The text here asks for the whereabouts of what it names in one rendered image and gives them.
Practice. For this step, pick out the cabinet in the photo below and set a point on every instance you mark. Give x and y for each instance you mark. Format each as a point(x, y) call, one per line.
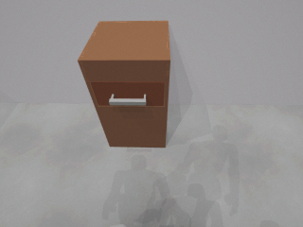
point(129, 51)

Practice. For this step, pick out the drawer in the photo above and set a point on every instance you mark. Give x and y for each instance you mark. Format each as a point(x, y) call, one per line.
point(154, 91)

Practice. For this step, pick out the handle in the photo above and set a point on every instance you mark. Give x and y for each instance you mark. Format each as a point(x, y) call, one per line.
point(127, 101)

